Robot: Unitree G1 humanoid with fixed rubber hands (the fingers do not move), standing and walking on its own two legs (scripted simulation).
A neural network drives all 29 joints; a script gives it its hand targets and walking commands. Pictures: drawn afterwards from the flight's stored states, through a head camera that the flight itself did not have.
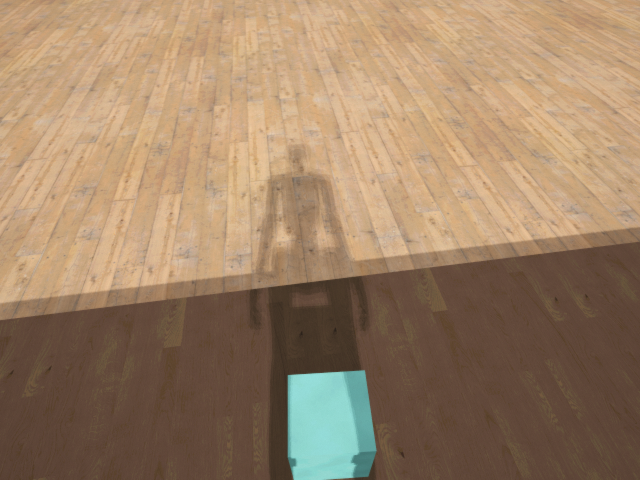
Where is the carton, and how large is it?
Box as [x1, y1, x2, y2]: [288, 370, 375, 479]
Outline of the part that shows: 364,370 288,375 288,459 294,479 328,479 368,475 375,453 375,444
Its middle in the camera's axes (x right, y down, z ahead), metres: +0.02 +0.52 +1.06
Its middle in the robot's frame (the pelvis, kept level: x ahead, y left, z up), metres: +0.41 +0.01 -0.65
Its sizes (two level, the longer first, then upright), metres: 0.210 0.200 0.250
